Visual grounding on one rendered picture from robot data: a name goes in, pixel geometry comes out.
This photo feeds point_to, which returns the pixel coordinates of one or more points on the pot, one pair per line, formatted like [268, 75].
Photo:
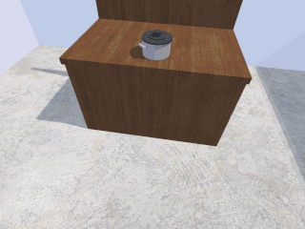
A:
[155, 52]

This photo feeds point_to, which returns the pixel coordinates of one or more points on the knob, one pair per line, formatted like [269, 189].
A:
[157, 32]

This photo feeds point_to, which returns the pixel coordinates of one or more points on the table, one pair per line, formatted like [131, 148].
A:
[189, 97]

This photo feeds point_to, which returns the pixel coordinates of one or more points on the lid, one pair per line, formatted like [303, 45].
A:
[158, 40]

